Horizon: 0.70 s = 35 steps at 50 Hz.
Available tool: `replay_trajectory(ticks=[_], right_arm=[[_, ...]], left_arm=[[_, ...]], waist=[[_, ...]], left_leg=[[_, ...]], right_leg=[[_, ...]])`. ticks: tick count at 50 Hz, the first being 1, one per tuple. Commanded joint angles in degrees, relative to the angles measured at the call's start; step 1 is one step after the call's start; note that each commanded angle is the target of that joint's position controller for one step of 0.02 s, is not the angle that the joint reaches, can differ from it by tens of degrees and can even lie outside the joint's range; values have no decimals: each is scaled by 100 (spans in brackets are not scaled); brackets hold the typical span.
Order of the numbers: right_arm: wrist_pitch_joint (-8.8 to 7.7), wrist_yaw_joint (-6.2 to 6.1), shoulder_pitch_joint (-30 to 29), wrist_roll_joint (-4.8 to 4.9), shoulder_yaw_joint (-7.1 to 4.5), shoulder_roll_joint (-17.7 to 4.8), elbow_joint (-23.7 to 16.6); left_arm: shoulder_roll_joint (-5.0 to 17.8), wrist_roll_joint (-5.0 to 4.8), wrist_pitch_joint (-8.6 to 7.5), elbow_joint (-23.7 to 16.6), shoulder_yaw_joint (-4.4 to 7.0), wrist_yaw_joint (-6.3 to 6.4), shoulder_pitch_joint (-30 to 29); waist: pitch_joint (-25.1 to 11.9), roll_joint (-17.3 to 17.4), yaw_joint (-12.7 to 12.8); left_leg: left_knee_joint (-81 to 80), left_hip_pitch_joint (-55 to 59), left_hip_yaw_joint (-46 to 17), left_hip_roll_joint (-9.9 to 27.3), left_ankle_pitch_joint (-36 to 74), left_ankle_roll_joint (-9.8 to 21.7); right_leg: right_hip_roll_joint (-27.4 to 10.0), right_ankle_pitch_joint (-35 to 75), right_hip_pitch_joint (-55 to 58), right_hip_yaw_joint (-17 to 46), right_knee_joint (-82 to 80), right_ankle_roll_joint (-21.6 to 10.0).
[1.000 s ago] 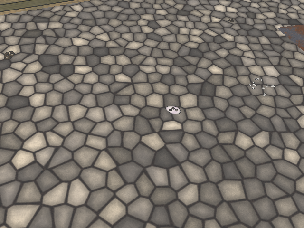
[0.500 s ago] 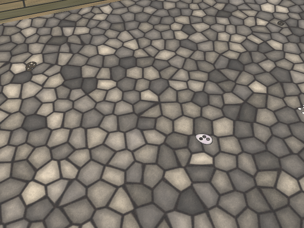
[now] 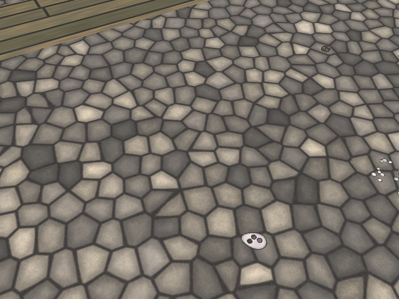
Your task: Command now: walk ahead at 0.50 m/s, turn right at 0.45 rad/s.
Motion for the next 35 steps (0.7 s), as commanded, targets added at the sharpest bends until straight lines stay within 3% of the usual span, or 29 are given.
replay_trajectory(ticks=[1,7,12,15,16,17,18,19,20,21,22,23,24,27,29,32,35], right_arm=[[-102,-102,-180,-19,-160,-710,-283],[8,-249,150,24,-212,-934,-197],[189,-242,566,128,-286,-1106,-88],[289,-262,368,215,-349,-1352,-177],[336,-274,273,237,-366,-1430,-214],[366,-277,137,275,-353,-1442,-262],[315,-283,142,166,-287,-1281,-382],[123,-199,555,-4,-29,-364,-708],[-155,-114,-43,240,-65,-767,-863],[-265,-75,-516,413,-116,-941,-1019],[-304,-105,-497,325,-106,-931,-967],[-279,-147,-455,170,-158,-980,-899],[-191,-140,-276,140,-202,-1028,-857],[19,-110,-167,80,-155,-785,-846],[72,-112,-516,78,-96,-675,-956],[66,-47,-988,140,-22,-582,-1057],[51,45,-1451,219,30,-563,-1186]], left_arm=[[122,41,92,-309,82,0,171],[23,103,30,-690,23,-209,-847],[13,80,32,-1159,-40,-385,-1608],[248,62,56,-1289,71,-437,-1297],[437,38,65,-1200,176,-431,-766],[747,28,60,-976,357,-384,144],[1302,48,110,-757,575,-252,1057],[1833,35,53,-810,606,-220,823],[1427,130,-21,-938,467,-247,1094],[1070,152,-90,-886,367,-258,904],[816,89,-127,-967,292,-257,493],[621,86,-137,-1076,230,-252,56],[438,137,-149,-1171,154,-222,-167],[538,165,-205,-1105,141,-135,-63],[667,177,-229,-991,159,-71,155],[688,184,-242,-889,124,-42,356],[770,199,-277,-756,115,-50,562]], waist=[[-81,576,196],[247,474,-103],[491,470,-328],[92,791,39],[-217,883,364],[-691,786,871],[-1203,197,1211],[-1562,-1143,424],[-2106,-560,828],[-1358,-331,838],[-957,57,563],[-680,188,319],[-608,161,122],[-460,144,-13],[-277,34,119],[-141,-88,363],[56,-87,596]], left_leg=[[-1263,364,-995,1673,921,688],[-1343,745,-86,1598,1078,503],[-889,1709,250,1865,1769,466],[101,1872,495,1886,4388,313],[882,1811,569,1829,5213,243],[2081,1375,702,1613,5117,62],[3878,-149,683,1361,3169,-237],[5732,-2705,-6,134,-2274,-556],[6286,-3339,-1274,39,-2453,-443],[6127,-3803,-1302,316,-1887,-298],[5616,-3527,-1313,589,-1381,-230],[5137,-3089,-1294,757,-1113,-278],[4872,-2701,-1314,902,-897,-327],[4204,-2437,-1113,973,-468,-542],[3567,-2634,-1014,979,175,-605],[2376,-2525,-889,853,1373,-473],[1632,-2475,-799,685,1959,-320]], right_leg=[[-281,735,-563,384,-348,44],[-183,1847,-611,-113,-1944,91],[-39,1125,-845,-578,-2603,-93],[441,259,135,-1073,-2693,-386],[697,64,828,-1211,-2772,-532],[950,504,2155,-1215,-3296,-752],[300,507,3958,7,-3502,-1093],[-1101,-182,5554,3251,-4038,-2103],[-1417,-466,5810,4334,-4824,-2248],[-1250,143,5380,3403,-4858,-1947],[-960,670,4536,2595,-4810,-1703],[-719,1179,3712,2049,-4869,-1537],[-584,1555,3229,1702,-4993,-1464],[-492,2508,2615,1091,-5255,-1443],[-384,2859,2535,677,-5357,-1315],[-178,2598,2602,157,-5449,-990],[-339,2054,2903,21,-5592,-863]])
